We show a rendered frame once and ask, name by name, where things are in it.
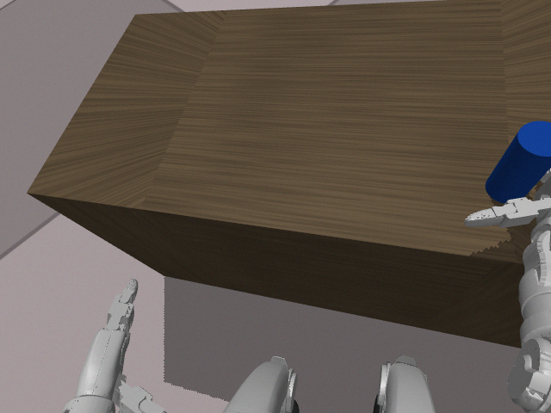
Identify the left robot arm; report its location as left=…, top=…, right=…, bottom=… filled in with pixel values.
left=61, top=395, right=115, bottom=413

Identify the can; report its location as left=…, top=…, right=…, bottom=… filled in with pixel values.
left=486, top=121, right=551, bottom=204

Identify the left robot hand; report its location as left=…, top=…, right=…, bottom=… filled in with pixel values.
left=75, top=279, right=166, bottom=413

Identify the right robot hand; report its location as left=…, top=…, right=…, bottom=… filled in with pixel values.
left=464, top=168, right=551, bottom=228

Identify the right robot arm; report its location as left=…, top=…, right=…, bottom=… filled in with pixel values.
left=507, top=217, right=551, bottom=413

